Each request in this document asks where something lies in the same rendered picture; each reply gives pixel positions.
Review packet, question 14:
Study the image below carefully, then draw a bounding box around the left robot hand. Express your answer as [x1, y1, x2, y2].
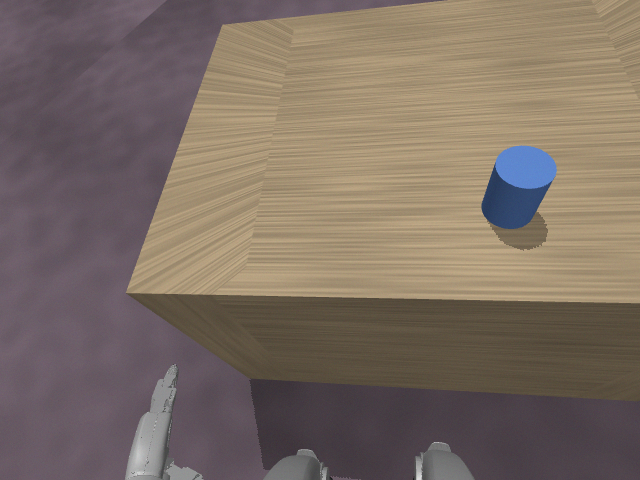
[125, 364, 204, 480]

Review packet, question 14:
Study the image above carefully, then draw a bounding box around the can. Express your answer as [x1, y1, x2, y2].
[481, 146, 557, 229]

